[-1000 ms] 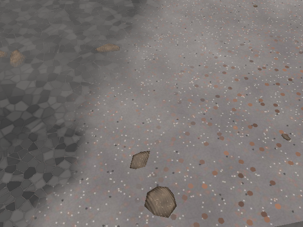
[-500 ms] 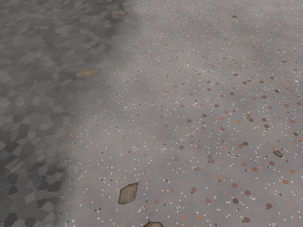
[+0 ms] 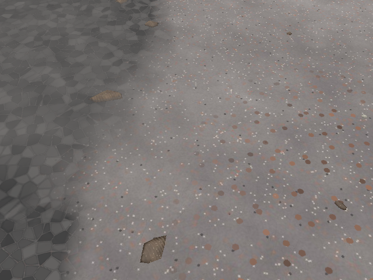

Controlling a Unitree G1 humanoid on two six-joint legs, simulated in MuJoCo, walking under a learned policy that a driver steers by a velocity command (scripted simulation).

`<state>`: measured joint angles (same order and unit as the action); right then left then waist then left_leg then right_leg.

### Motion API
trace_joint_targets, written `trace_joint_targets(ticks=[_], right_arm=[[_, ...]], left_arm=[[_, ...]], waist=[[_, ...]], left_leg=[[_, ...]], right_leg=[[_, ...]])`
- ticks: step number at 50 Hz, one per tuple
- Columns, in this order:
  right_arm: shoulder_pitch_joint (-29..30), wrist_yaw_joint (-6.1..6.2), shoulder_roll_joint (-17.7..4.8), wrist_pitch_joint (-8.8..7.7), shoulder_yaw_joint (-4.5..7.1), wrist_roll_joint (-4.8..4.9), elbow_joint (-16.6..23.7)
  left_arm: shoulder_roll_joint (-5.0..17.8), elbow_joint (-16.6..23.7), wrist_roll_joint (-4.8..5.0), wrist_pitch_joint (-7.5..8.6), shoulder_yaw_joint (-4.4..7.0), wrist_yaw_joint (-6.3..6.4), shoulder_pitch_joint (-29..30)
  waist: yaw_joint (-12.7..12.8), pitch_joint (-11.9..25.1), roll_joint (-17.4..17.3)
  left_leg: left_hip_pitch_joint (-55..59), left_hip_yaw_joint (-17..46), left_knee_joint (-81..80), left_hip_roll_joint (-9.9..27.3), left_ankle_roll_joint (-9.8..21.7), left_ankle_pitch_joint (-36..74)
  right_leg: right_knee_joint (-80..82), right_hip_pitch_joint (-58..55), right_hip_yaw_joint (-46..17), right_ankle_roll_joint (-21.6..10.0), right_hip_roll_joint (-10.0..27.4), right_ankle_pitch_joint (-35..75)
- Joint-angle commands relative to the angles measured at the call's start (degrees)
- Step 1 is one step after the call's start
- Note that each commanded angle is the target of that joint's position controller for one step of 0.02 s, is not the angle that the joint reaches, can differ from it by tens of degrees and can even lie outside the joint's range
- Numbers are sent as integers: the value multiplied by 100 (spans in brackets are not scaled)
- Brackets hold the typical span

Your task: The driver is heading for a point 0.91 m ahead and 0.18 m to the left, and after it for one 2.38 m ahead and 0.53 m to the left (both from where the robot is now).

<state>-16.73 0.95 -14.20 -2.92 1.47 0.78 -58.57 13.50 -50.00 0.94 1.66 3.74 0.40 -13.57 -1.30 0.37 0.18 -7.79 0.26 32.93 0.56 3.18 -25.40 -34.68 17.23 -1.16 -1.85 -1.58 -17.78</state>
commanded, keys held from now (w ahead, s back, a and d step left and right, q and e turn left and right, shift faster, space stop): w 0.54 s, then w+q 0.46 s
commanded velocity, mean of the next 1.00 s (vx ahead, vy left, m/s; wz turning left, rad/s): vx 0.46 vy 0.00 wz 0.15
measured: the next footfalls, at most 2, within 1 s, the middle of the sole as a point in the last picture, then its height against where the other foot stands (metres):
right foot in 0.34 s outside the picture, level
left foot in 0.92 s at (158, 266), level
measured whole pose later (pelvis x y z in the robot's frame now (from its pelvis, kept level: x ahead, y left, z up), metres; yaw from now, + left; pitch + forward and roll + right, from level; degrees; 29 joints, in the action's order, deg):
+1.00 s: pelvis +0.47 +0.01 -0.01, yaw +12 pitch +2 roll -1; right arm -7.1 -2.4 -15.4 -3.9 4.1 1.0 -44.0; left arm 16.0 -53.8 0.7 5.0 2.2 0.1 -15.8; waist 0.8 -3.2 0.1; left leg -27.3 -2.2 34.7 -2.6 5.6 -9.6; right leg -63.2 12.5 1.5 -0.1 1.8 -25.7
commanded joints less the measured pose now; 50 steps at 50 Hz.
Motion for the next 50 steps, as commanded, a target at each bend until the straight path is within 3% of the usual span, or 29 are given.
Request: trace_joint_targets(ticks=[1,2,3,6,8,10,13,15,16,17,18,19,20,21,22,23,24,26,29,35,41,42,44,45,46,47,48,49,50], right_arm=[[-1202,-23,-1103,-200,264,46,-238],[-1176,-42,-1242,-204,307,22,-215],[-1308,-50,-1026,-232,269,-35,-204],[-1351,-57,-765,-182,202,-22,-167],[-1071,-34,-635,-98,145,-32,-40],[-839,1,-749,-95,160,-39,87],[-898,-4,-1031,-165,260,36,75],[-859,-10,-1067,-157,290,67,61],[-872,-8,-1021,-128,283,44,62],[-838,-3,-976,-110,264,-11,110],[-966,-5,-587,-117,143,-208,280],[-1586,-38,112,-243,-12,8,299],[-969,-68,-552,-351,156,174,397],[-434,-81,-761,-399,223,240,578],[-298,-37,-698,-393,226,182,584],[-329,3,-631,-343,271,83,561],[-516,0,-524,-266,274,65,537],[-492,12,-441,-154,296,54,569],[147,22,-485,-85,333,5,816],[1120,-136,-370,-131,278,33,1139],[1903,-374,-291,-153,169,52,1674],[1899,-418,-334,-152,177,53,1751],[1514,-464,-563,-133,282,47,1816],[792,-462,-769,-121,412,56,1682],[-197,-397,-1157,-102,619,79,1441],[-950,-279,-1873,-57,827,49,1348],[-866,-290,-1770,-90,739,75,1442],[-826,-285,-1329,-116,603,0,1452],[-507,-261,-1100,-142,544,-15,1502]], left_arm=[[317,869,62,305,25,-58,1529],[535,917,82,399,61,-64,1632],[630,899,85,446,86,-72,1681],[423,870,127,444,17,-185,1643],[243,943,93,435,-55,-290,1825],[68,1013,62,398,-140,-377,1964],[439,1022,69,304,-49,-326,1856],[728,908,56,274,87,-253,1401],[906,687,67,254,202,-211,726],[1082,415,85,224,311,-163,-147],[1580,204,27,167,419,-71,-1094],[1656,138,-81,207,326,-173,-1138],[1173,183,-15,279,199,-217,-616],[943,240,23,337,122,-234,-120],[847,285,-22,387,80,-263,285],[722,290,-87,419,48,-289,518],[668,243,-142,443,26,-289,600],[601,105,-110,487,1,-266,483],[829,-76,-147,504,44,-130,170],[962,-281,-134,477,50,21,-251],[1056,-496,-68,285,90,34,-682],[1115,-482,-52,241,110,38,-649],[1305,-390,-44,158,161,74,-490],[1338,-337,-57,93,166,104,-395],[1259,-253,-81,67,121,142,-402],[762,4,-206,187,-55,95,-780],[460,105,-181,450,-192,-5,-763],[984,257,58,653,-47,-92,-87],[1018,384,156,751,-51,-109,262]], waist=[[-554,-510,-1135],[-564,-860,-1341],[-591,-897,-990],[-470,-741,-553],[-385,-738,-608],[-312,-729,-774],[-96,-719,-891],[265,-398,-901],[603,20,-819],[1000,480,-705],[1160,1277,575],[707,2067,1903],[705,1043,1113],[577,251,755],[362,5,253],[167,-125,225],[-15,-66,484],[-98,-162,459],[-21,-422,262],[331,-521,161],[596,-696,114],[549,-662,180],[256,-261,442],[-152,172,482],[-595,712,315],[-563,1513,-850],[-343,2189,-1266],[-586,1774,-872],[-486,1101,-578]], left_leg=[[1085,1972,-1893,1212,894,-123],[1512,2769,-2065,1921,1129,970],[1925,2899,-1957,2136,1251,1911],[2544,2076,-1956,1978,968,2719],[1747,1373,-2242,1549,730,2681],[601,758,-2530,1174,590,2559],[306,578,-2599,1298,526,2991],[601,361,-1816,1327,339,4662],[507,176,-958,1186,215,5414],[-161,61,190,989,53,5267],[-1399,-129,2282,481,-140,2758],[-2627,472,3868,-378,-251,-725],[-3185,745,4501,-12,-150,-520],[-3382,556,4451,289,1,66],[-3048,478,4202,569,27,595],[-2749,456,3917,734,29,909],[-2395,507,3735,853,18,1072],[-2314,429,3375,896,-48,1129],[-3073,432,2646,956,-225,1796],[-3227,291,1005,646,-255,3207],[-3502,-18,150,482,-23,2638],[-3392,-146,95,401,59,2321],[-2580,-537,111,27,273,1709],[-1637,-698,-11,-242,420,1691],[-98,-461,-193,-343,650,1888],[2241,2018,-233,1107,1488,1601],[3233,4804,-1418,2013,2215,902],[3028,4226,-1620,1821,1834,830],[2259,3330,-1620,1592,1586,1174]], right_leg=[[-662,1856,273,-27,-228,-202],[-1170,2842,385,39,-93,-690],[-1881,3459,153,39,141,-1288],[-2244,4174,97,-22,592,-750],[-1504,3266,326,29,564,65],[-695,1832,541,63,347,971],[-166,772,537,-69,184,1346],[109,75,580,-262,30,1259],[181,-792,656,-406,-101,1225],[152,-2023,470,-555,60,1180],[312,-3479,-1220,-901,1372,610],[1816,-4034,-4229,-1714,2476,-1017],[2287,-3121,-4190,-1442,2290,-1631],[2319,-2239,-3245,-1236,2122,-1309],[2399,-1478,-2540,-1120,1880,-505],[2502,-953,-1937,-1026,1601,27],[2635,-638,-1619,-1015,1492,208],[2855,-360,-1229,-1089,1371,459],[3084,-516,-915,-1173,1458,705],[3168,-1024,110,-903,1386,1346],[2652,-2305,634,-747,1713,2109],[2418,-2442,708,-698,1756,2650],[1499,-2561,918,-556,1751,4877],[493,-2409,1091,-431,1637,5713],[-880,-1626,1221,-218,1395,5423],[-3149,678,1259,148,785,2812],[-4457,2219,140,279,-237,-1394],[-4703,2835,-514,88,164,-1155],[-4394,2947,-420,-44,435,-666]])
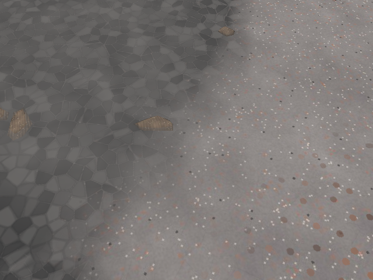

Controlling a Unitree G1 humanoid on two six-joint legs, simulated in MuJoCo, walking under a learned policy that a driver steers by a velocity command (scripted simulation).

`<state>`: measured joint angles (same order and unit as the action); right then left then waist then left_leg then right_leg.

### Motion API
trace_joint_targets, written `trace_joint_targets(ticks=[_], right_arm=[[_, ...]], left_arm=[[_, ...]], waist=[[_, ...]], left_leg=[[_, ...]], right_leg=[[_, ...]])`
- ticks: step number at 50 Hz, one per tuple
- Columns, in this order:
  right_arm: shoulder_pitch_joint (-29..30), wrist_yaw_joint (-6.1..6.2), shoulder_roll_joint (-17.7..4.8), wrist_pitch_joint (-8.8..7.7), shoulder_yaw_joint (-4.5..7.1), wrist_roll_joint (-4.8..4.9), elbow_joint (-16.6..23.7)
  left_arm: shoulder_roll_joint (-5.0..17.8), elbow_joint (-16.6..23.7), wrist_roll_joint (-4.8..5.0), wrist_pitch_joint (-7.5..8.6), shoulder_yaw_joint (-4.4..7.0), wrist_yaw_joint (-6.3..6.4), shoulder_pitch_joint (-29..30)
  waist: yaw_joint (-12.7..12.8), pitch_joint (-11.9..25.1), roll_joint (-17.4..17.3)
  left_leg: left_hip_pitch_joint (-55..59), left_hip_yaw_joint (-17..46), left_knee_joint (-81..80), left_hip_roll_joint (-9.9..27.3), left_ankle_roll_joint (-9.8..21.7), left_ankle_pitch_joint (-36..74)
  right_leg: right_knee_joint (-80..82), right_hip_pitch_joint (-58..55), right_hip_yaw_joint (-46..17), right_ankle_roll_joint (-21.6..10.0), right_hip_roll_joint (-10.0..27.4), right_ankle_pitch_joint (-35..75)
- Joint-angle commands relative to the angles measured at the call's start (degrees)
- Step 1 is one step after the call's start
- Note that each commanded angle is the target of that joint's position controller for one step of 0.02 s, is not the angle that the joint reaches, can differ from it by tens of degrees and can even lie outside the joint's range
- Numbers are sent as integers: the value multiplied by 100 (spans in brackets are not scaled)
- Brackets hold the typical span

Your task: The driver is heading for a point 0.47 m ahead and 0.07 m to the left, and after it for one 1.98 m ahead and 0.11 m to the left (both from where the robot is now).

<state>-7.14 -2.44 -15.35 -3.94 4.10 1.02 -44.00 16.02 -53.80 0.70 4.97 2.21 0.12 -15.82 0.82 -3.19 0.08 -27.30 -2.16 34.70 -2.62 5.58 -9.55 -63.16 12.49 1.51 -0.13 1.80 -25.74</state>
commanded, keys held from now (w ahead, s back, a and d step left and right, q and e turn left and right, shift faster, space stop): w+q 0.68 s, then w+e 0.32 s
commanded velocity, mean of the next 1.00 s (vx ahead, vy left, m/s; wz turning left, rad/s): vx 0.50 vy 0.00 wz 0.40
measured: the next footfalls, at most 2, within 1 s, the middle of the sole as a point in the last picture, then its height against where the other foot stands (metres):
right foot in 0.42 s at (224, 279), level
left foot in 0.92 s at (123, 234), level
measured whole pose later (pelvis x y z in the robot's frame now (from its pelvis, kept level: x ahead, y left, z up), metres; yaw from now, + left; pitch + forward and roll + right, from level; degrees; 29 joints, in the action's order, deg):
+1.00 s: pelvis +0.53 +0.11 +0.01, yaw +22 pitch +2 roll -1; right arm -4.3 -1.2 -14.4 -3.9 2.3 -0.5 -34.7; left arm 16.9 -53.7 2.0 3.7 2.7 -0.8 -21.0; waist 3.9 -2.8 0.2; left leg -25.4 -2.5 33.4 1.5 1.7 -9.9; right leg -57.0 13.8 -1.4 0.0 2.6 -28.7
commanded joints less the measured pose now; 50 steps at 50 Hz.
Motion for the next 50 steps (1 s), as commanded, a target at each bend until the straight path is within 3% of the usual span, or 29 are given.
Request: trace_joint_targets(ticks=[1,2,3,5,8,12,17,19,20,21,22,23,24,25,26,28,30,35,38,41,43,44,45,46,47,48,49,50], right_arm=[[-1043,79,-830,-48,225,-43,153],[-722,90,-649,-54,163,-81,270],[-570,101,-611,-50,139,-122,358],[-598,149,-750,-68,173,-71,390],[-881,266,-960,-67,235,-30,354],[-1197,324,-996,-10,251,5,274],[-1414,380,-934,76,255,33,189],[-1322,400,-923,133,260,6,242],[-1254,389,-778,144,204,-6,305],[-1212,356,-480,130,79,-72,429],[-2023,341,-73,66,-38,47,564],[-2173,356,-537,40,1,142,514],[-1608,360,-983,68,117,138,517],[-1187,371,-1015,102,141,74,602],[-940,360,-936,109,152,8,688],[-990,297,-705,169,151,56,744],[-931,273,-492,233,107,71,845],[-411,207,-340,214,32,21,1091],[211,112,-159,106,-69,-15,1248],[745,24,-233,21,-75,9,1425],[725,-6,-409,-23,-16,22,1459],[438,3,-557,-42,52,9,1391],[-247,37,-752,-53,170,-23,1183],[-1123,112,-1072,-36,321,-80,939],[-1978,231,-1597,18,441,-221,842],[-1919,213,-1609,30,383,-257,884],[-1695,183,-1097,15,252,-196,863],[-1376,175,-878,-13,173,-114,814]], left_arm=[[721,746,90,436,113,-46,564],[783,703,-15,375,176,-7,524],[756,707,-55,284,195,-9,436],[603,748,-134,148,191,6,364],[496,995,-175,96,167,43,1000],[349,1251,-97,159,105,-22,1782],[668,1435,-32,265,188,-128,1983],[793,1344,-26,326,253,-137,1576],[935,1201,-66,356,337,-108,1013],[1207,1111,-162,373,418,-66,179],[1699,963,-222,290,551,-41,-494],[1306,922,-50,247,476,-83,-500],[833,1055,-31,211,353,-68,-196],[689,1104,-81,162,298,-55,110],[577,1073,-117,132,256,-55,324],[491,1004,-157,147,223,-43,441],[579,911,-101,195,265,-48,403],[825,755,-79,179,340,-38,272],[905,575,24,105,313,-75,-13],[1091,404,124,-8,330,-100,-363],[1214,320,149,-83,355,-85,-425],[1275,297,156,-111,363,-70,-381],[1252,283,174,-129,341,-57,-301],[1035,321,111,-101,255,-48,-314],[451,542,-80,-43,71,-67,-434],[252,542,39,55,-7,-84,-874],[852,527,212,55,177,-97,-490],[877,648,243,48,204,-101,-165]], waist=[[-430,984,-50],[-205,744,-40],[-47,644,-153],[59,540,-201],[-94,311,-228],[-411,238,-466],[-389,265,-602],[-154,380,-770],[130,713,-727],[503,1497,-319],[247,2293,1408],[267,2239,1647],[425,1422,921],[380,928,492],[277,536,406],[71,346,640],[30,277,607],[128,219,339],[288,16,262],[402,-172,306],[247,-113,454],[17,76,541],[-413,505,507],[-813,1166,438],[-972,2137,-610],[-701,2844,-1590],[-793,2086,-960],[-651,1280,-912]], left_leg=[[3260,2917,-1890,1664,1192,126],[2555,2471,-2029,1460,1083,595],[2105,2329,-2175,1332,1075,800],[1633,2033,-2326,1216,1143,1231],[1368,1696,-2395,1002,1032,1338],[1193,1575,-2271,756,673,641],[2010,2318,-1569,1093,546,467],[2152,2533,-1136,1106,460,838],[2037,2414,-562,825,310,1161],[1405,2021,853,476,109,711],[-704,1233,2830,-397,-351,-1729],[-1662,1273,3818,-32,-413,-2460],[-1915,1286,4102,241,-448,-1944],[-1773,1055,4014,465,-476,-1485],[-1624,1014,3730,621,-486,-1186],[-1192,929,3374,859,-462,-900],[-1229,816,3117,942,-492,-773],[-1338,716,1815,957,-542,390],[-931,337,678,783,-462,873],[-838,158,25,658,-424,665],[-539,168,-332,532,-327,303],[-4,109,-530,400,-246,231],[1089,-14,-825,246,-105,483],[2647,206,-621,502,67,730],[4587,1968,-466,2005,542,764],[5070,4081,-1297,2874,1146,55],[4479,3540,-1487,2619,944,-402],[3736,2623,-1640,2384,750,-292]], right_leg=[[-972,3140,-638,-212,331,500],[-489,2699,-637,-171,504,727],[-282,2375,-653,-113,555,837],[191,2211,-547,95,522,1039],[1422,2360,-460,342,356,2007],[2988,1800,-387,344,-9,3267],[3627,1619,-678,153,-82,2820],[3761,1089,-575,-19,-131,2306],[3937,228,-521,-187,-88,2317],[3737,-1246,-1196,-525,699,2100],[4011,-3395,-3645,-1463,2055,1246],[4446,-3483,-4791,-1601,2369,-42],[4579,-2773,-3912,-1302,2086,-225],[4636,-2009,-3022,-1073,1819,387],[4787,-1355,-2445,-1004,1573,1044],[5082,-738,-1667,-916,1289,1633],[5310,-594,-1218,-1030,1293,2042],[5482,-734,-308,-1081,1248,2953],[5500,-704,-53,-1056,1087,3013],[5339,-1087,-285,-1064,1286,3177],[5028,-1370,-428,-973,1429,3589],[4667,-1396,-411,-888,1401,4225],[3884,-1201,-211,-739,1197,4901],[2757,-445,-35,-521,900,4498],[674,1260,220,-175,329,2084],[-619,2414,-519,-55,-244,-925],[-1096,2931,-827,-61,60,-676],[-1018,3138,-668,-93,283,-189]])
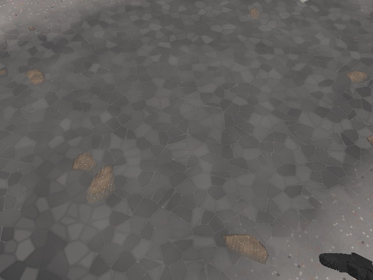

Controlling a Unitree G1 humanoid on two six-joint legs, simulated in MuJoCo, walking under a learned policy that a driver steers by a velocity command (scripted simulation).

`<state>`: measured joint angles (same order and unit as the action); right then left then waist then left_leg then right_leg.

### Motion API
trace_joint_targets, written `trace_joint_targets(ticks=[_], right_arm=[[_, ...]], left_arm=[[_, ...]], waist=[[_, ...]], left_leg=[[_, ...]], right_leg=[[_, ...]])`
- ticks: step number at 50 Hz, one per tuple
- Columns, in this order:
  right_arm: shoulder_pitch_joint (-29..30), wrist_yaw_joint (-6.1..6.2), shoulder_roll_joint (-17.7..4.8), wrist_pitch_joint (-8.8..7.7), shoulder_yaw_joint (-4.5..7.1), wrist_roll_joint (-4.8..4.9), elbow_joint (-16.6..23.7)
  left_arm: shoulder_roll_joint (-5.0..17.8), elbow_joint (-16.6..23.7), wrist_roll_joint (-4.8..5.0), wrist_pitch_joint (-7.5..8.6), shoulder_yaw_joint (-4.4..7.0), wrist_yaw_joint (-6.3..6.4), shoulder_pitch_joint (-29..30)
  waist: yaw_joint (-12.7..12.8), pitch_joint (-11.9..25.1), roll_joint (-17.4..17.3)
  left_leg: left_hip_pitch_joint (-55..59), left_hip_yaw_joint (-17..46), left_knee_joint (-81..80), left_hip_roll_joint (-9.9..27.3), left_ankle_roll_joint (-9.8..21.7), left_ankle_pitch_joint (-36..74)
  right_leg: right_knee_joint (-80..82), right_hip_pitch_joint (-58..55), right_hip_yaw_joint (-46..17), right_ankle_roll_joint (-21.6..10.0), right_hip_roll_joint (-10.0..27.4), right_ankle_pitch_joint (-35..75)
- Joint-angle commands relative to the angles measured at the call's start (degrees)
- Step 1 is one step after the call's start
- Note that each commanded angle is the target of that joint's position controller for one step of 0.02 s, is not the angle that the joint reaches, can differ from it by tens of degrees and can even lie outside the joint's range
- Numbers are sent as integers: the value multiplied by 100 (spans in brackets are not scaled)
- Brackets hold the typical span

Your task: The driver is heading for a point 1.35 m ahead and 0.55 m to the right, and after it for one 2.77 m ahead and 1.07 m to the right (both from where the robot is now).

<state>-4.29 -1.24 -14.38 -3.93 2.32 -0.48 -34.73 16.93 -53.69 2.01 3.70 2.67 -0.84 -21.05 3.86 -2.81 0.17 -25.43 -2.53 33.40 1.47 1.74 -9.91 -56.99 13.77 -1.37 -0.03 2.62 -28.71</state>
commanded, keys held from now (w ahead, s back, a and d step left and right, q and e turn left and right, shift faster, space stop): w+e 0.86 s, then w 0.14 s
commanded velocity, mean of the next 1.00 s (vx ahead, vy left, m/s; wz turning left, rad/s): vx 0.50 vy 0.00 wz -0.50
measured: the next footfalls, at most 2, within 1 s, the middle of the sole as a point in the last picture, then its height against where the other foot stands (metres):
right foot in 0.44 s outside the picture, level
left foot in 0.94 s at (234, 210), level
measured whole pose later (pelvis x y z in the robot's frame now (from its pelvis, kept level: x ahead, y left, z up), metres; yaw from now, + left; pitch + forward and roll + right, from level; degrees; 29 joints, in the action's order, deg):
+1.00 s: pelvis +0.54 -0.14 +0.00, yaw -33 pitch +2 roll +2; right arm -4.3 -1.7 -15.4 -7.6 3.3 -0.4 -40.2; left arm 17.0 -44.6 1.6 1.9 4.1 1.0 -20.6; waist 2.9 -0.4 1.7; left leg -25.4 -0.1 30.8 -2.8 1.7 -8.1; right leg -52.3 11.7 -11.4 -2.5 -4.9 -28.6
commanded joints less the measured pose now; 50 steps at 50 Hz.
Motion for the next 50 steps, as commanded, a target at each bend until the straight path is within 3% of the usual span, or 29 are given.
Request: trace_joint_targets(ticks=[1,2,3,6,8,12,15,18,20,21,22,23,24,25,26,27,28,29,32,35,38,41,44,45,46,47,48,49,50], right_arm=[[-1306,34,-788,-44,300,47,-149],[-1044,11,-642,-97,269,36,-173],[-867,8,-555,-151,262,3,-211],[-742,58,-593,-283,320,-42,-392],[-839,123,-660,-292,356,-71,-520],[-999,210,-899,-241,432,-30,-681],[-1238,241,-1046,-160,498,60,-837],[-1323,245,-1174,-41,557,160,-951],[-1221,263,-1351,47,599,205,-940],[-1113,266,-1390,105,598,240,-919],[-1145,274,-1278,117,538,238,-894],[-1326,286,-784,60,378,27,-700],[-1505,245,-370,-145,204,8,-460],[-846,168,-885,-325,297,230,-372],[-582,141,-907,-418,291,330,-296],[-570,192,-864,-454,290,205,-371],[-613,232,-951,-421,349,62,-435],[-710,220,-968,-348,375,27,-458],[-642,217,-763,-191,339,-37,-404],[-15,205,-592,-168,260,-38,-218],[560,115,-492,-221,196,28,-88],[883,21,-615,-299,215,97,26],[670,-43,-804,-381,280,111,-8],[404,-45,-848,-408,304,103,-84],[-91,-21,-941,-436,367,57,-232],[-779,10,-1143,-463,435,-43,-331],[-1524,32,-1604,-445,544,-143,-444],[-1914,-44,-1528,-372,564,6,-728],[-1627,-46,-1053,-352,426,124,-643]], left_arm=[[692,614,47,141,164,30,495],[639,590,-13,72,197,50,454],[525,529,-7,-17,197,52,293],[264,618,-12,-182,177,64,406],[233,748,-40,-206,180,54,690],[105,986,-88,-163,105,-106,1376],[114,1230,-94,-168,74,-204,1887],[229,1438,-91,-182,106,-281,2105],[416,1460,-78,-206,215,-287,1755],[612,1323,-50,-216,341,-270,1097],[1000,1061,-36,-237,557,-190,143],[1671,954,-19,-290,748,-57,-397],[1906,1200,-55,-188,712,-98,-86],[1357,1255,-79,-97,548,-159,-98],[1094,1217,-84,-26,478,-158,38],[904,1263,-65,3,421,-148,421],[664,1343,-97,13,349,-120,756],[601,1447,-161,11,314,-87,915],[760,1459,-139,49,360,14,798],[860,1388,-97,24,388,123,540],[864,1337,-69,-33,391,169,324],[862,1247,-36,-87,399,188,54],[833,1239,-66,-138,404,224,42],[801,1238,-83,-151,401,225,80],[679,1256,-96,-151,357,213,132],[421,1315,-149,-132,253,178,149],[78,1378,-131,-92,143,182,-526],[183,1346,10,-45,109,183,-872],[716,1341,49,-27,220,176,-378]], waist=[[-757,888,-637],[-566,608,-730],[-400,514,-769],[-242,260,-541],[-278,114,-431],[-488,-100,-307],[-665,-281,-228],[-656,-293,-290],[-378,85,-472],[23,458,-453],[470,983,-276],[412,1357,891],[-57,2215,1522],[315,2045,664],[228,1354,526],[-49,894,78],[-259,697,142],[-406,632,261],[-467,538,183],[-269,339,269],[-25,232,458],[94,187,494],[-62,241,665],[-191,302,760],[-448,524,740],[-772,1165,522],[-710,2074,-667],[-678,2239,-1974],[-817,1371,-1133]], left_leg=[[2865,2122,-1729,1707,1000,-107],[2312,1655,-1971,1522,934,173],[1942,1312,-2196,1419,895,335],[1622,629,-2548,1419,954,998],[1745,255,-2614,1410,938,1171],[1923,-418,-2699,1351,808,1167],[2365,-657,-2614,1514,741,1193],[2917,-836,-2178,1649,612,1887],[3063,-999,-1309,1610,475,3850],[2926,-1148,-342,1463,347,4571],[2265,-1271,1018,1189,113,4231],[350,-1276,3072,696,-262,1087],[-1355,54,4586,-441,-467,-2505],[-2004,819,4783,-144,-313,-2239],[-2211,741,4489,88,-149,-1769],[-1936,737,3954,355,-106,-1325],[-1507,757,3479,522,-122,-1046],[-1159,778,3298,587,-154,-853],[-970,629,2587,498,-384,-434],[-1034,580,1345,312,-551,614],[-645,522,189,36,-569,1426],[-479,628,-318,-95,-499,1461],[-246,698,-587,-106,-301,921],[59,610,-661,-113,-191,784],[765,470,-889,-170,-26,836],[2003,871,-713,330,293,801],[4079,2785,-726,1522,1071,287],[4633,4845,-1536,2201,1601,-1302],[4026,4531,-1758,2020,1380,-2203]], right_leg=[[-1412,2818,-322,-86,398,570],[-1180,2551,-344,-52,530,918],[-1111,2228,-376,-20,604,1164],[-874,2289,-417,83,615,1633],[-388,2581,-493,126,604,2095],[981,2478,-173,65,497,3063],[1567,2557,57,-86,448,2973],[1874,2527,321,-328,305,2334],[1890,1771,702,-562,-96,1744],[2081,881,885,-729,-397,1722],[2378,-627,811,-948,-661,2023],[2645,-2264,-1268,-1495,514,2010],[3737,-3422,-4546,-2511,1585,849],[4184,-3379,-4394,-2223,1616,684],[4138,-2763,-3566,-2011,1439,945],[4091,-1897,-2894,-1789,1168,1486],[4133,-1235,-2391,-1660,960,2077],[4254,-813,-2185,-1640,835,2415],[4429,-311,-1721,-1691,654,3272],[4427,-152,-1378,-1478,396,3230],[4356,-14,-1324,-1272,243,2634],[4065,-293,-1713,-1233,412,2366],[3578,-778,-2140,-1117,625,2488],[3390,-841,-2168,-1060,646,2755],[2946,-814,-2045,-938,439,3304],[1840,-456,-1742,-756,145,3299],[-79,1138,-1115,-354,-579,1789],[-1347,2521,-867,-161,-798,-458],[-1789,3049,-1062,-163,-475,-150]])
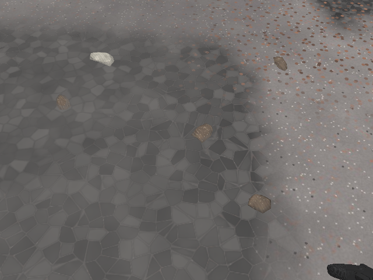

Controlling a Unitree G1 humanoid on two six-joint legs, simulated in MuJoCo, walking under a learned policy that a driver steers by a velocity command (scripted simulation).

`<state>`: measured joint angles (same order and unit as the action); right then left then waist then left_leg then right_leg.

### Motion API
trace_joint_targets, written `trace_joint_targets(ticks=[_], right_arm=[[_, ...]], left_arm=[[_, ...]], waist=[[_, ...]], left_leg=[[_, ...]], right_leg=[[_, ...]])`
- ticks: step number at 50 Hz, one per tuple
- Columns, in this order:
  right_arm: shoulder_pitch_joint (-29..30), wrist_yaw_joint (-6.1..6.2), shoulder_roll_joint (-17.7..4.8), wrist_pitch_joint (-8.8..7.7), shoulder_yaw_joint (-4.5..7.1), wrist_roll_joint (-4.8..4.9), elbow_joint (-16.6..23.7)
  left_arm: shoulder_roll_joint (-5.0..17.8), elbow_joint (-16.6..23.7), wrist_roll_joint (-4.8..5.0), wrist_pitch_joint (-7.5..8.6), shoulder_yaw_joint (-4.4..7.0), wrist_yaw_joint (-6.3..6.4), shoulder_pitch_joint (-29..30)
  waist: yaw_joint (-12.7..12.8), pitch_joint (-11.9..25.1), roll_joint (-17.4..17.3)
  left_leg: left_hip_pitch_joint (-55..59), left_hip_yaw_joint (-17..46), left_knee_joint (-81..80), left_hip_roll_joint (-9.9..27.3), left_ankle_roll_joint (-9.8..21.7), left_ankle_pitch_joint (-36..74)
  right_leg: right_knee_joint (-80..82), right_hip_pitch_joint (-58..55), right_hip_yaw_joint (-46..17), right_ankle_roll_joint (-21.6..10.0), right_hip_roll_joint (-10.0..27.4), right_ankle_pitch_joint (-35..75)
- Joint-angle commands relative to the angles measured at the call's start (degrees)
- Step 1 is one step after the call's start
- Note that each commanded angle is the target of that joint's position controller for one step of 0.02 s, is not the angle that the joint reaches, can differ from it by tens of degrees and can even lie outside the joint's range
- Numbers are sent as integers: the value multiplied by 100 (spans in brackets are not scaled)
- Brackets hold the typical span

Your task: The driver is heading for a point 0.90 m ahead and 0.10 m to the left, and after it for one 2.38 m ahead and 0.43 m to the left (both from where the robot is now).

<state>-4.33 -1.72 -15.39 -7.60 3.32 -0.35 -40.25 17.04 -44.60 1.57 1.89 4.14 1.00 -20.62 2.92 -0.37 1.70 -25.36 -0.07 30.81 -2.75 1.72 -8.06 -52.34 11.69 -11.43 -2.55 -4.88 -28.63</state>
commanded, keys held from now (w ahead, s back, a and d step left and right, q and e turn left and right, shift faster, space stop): w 0.66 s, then w+q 0.34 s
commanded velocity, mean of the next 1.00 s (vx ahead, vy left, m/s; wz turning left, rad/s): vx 0.50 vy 0.00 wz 0.02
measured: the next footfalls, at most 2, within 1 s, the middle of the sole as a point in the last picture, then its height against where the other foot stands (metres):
right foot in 0.44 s outside the picture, level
left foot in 0.98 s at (181, 222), level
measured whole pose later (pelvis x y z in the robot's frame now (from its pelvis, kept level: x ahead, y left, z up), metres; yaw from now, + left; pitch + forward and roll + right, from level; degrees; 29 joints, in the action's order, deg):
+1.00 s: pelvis +0.55 -0.01 -0.01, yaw +6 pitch +3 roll -1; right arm -4.2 -3.2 -16.0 -3.6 2.5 1.0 -41.0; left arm 17.2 -49.2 -0.2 2.3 3.7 1.1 -19.4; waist 2.8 -1.5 -0.5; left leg -30.1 -1.9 33.9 -1.0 5.1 -6.5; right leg -34.4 0.1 7.7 0.9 2.2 -26.8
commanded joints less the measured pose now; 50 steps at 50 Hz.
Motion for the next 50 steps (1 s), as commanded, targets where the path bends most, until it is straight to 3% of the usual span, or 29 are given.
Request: trace_joint_targets(ticks=[1,2,3,5,8,12,15,18,20,21,22,23,24,25,26,27,28,30,32,34,38,42,44,46,47,48,49,50], right_arm=[[-1303,24,-747,72,251,77,-43],[-1066,28,-652,109,197,20,-50],[-924,41,-542,110,146,-19,-70],[-897,48,-500,91,116,-13,-135],[-1044,79,-776,75,176,65,-276],[-1260,116,-963,161,200,128,-430],[-1631,115,-1030,228,196,169,-616],[-1789,130,-1098,324,206,193,-759],[-1697,161,-1205,392,229,201,-794],[-1642,178,-1170,416,207,210,-792],[-1612,195,-990,410,124,142,-724],[-1991,181,-454,317,-63,17,-507],[-2111,152,-421,201,-103,80,-565],[-1682,110,-952,131,44,220,-483],[-1258,92,-969,107,46,263,-375],[-1077,104,-897,125,45,187,-359],[-1096,119,-862,181,75,111,-383],[-1305,117,-627,300,35,96,-464],[-1131,145,-547,370,17,59,-401],[-776,139,-491,376,-8,44,-308],[-75,31,-362,334,-82,118,-167],[483,-75,-402,333,-90,166,118],[608,-148,-435,331,-80,152,246],[435,-199,-544,335,-26,124,301],[72,-198,-686,351,57,111,256],[-717,-171,-917,364,210,118,66],[-1678,-92,-1355,399,397,135,-124],[-1927,-57,-1945,410,522,182,-134]], left_arm=[[792,554,41,153,90,-14,191],[715,660,-46,170,80,-27,545],[647,693,-100,182,94,-48,639],[422,654,-79,173,54,-90,484],[211,791,-133,175,-37,-103,819],[74,932,-118,242,-126,-169,1518],[115,1063,-63,273,-127,-233,1996],[221,1200,-40,302,-98,-306,2256],[390,1134,-61,323,-20,-322,1904],[570,940,-95,320,88,-294,1274],[873,709,-129,306,221,-238,353],[1484,624,-245,263,351,-180,-414],[1284,522,-134,227,300,-203,-588],[936,545,-99,225,174,-213,-265],[754,591,-105,224,109,-209,95],[612,602,-143,233,56,-232,434],[466,623,-182,265,12,-250,668],[469,583,-183,329,27,-263,819],[585,469,-161,397,65,-245,759],[667,347,-169,404,91,-197,641],[798,139,-176,399,115,-135,385],[869,-147,-127,327,152,-110,35],[891,-226,-104,249,172,-82,10],[992,-220,-94,165,204,-35,119],[1072,-192,-97,113,223,4,189],[1050,-145,-108,48,206,55,254],[932,-11,-188,54,135,119,172],[157,241,-334,215,-135,5,-426]], waist=[[-742,541,-781],[-640,120,-515],[-497,-9,-548],[-335,36,-759],[-373,-22,-654],[-606,-94,-569],[-791,-170,-581],[-757,-258,-646],[-450,-63,-701],[-103,322,-629],[302,970,-479],[341,1899,700],[328,2358,1417],[347,1497,857],[231,887,578],[52,451,261],[-141,251,293],[-372,189,384],[-424,68,275],[-348,-37,160],[-47,-212,111],[159,-388,43],[145,-406,65],[-23,-212,205],[-240,83,306],[-662,536,223],[-1036,1142,-193],[-605,1779,-1674]], left_leg=[[3305,3415,-1528,2194,1161,-2122],[2594,2802,-1669,1944,1100,-1469],[2193,2389,-1782,1753,1052,-924],[1845,1884,-1981,1529,1040,-231],[1753,1407,-2223,1549,1194,517],[1726,724,-2281,1330,1019,911],[1928,622,-2177,1416,946,954],[2414,709,-1926,1665,840,1191],[2587,617,-1419,1681,702,2153],[2464,383,-673,1471,572,2954],[1796,148,520,1199,372,2702],[-266,-208,2744,500,-18,498],[-1405,362,3884,71,-103,-2490],[-1981,580,4312,441,-39,-2307],[-2026,425,4169,701,12,-1789],[-1835,337,3820,878,-20,-1378],[-1514,380,3493,1032,-56,-1079],[-1057,350,3243,1092,-159,-785],[-1165,324,2848,1110,-267,-405],[-1350,332,2182,1120,-323,245],[-1073,171,894,913,-226,1415],[-1334,216,347,769,-35,1314],[-1449,138,209,702,107,863],[-1030,-161,173,463,283,271],[-453,-377,182,238,391,38],[634,-514,-26,-21,551,184],[2376,411,6,464,874,426],[4550,3515,-397,1908,2003,-502]], right_leg=[[-2262,3288,159,78,493,295],[-1966,3186,299,73,652,600],[-1585,2984,334,66,849,856],[-1120,2588,513,98,1003,1037],[-261,2688,730,232,1106,1461],[1218,2322,958,298,1003,2694],[1801,2087,1070,290,851,3059],[2165,2076,1071,107,770,2668],[2434,1433,1209,-78,610,2403],[2616,485,1346,-230,468,2466],[2448,-966,1026,-469,797,2602],[2392,-3184,-1148,-1220,2309,2470],[3234,-3610,-2976,-1730,2828,1612],[3405,-2983,-2427,-1481,2612,1105],[3518,-2209,-1647,-1285,2350,1240],[3731,-1431,-1130,-1188,2099,1640],[3927,-885,-780,-1111,1910,2025],[4241,-309,-405,-1158,1780,2479],[4418,-137,-61,-1221,1746,2872],[4506,-224,274,-1171,1702,3057],[4634,-324,980,-892,1593,2997],[4490,-1159,1236,-780,1889,3030],[4221,-1618,1336,-675,2026,3448],[3639,-1859,1524,-525,2039,4968],[3034,-1884,1658,-421,1975,6057],[1949,-1613,1915,-245,1766,6618],[354,-397,2005,-16,1546,5532],[-1818,2276,1792,415,386,998]])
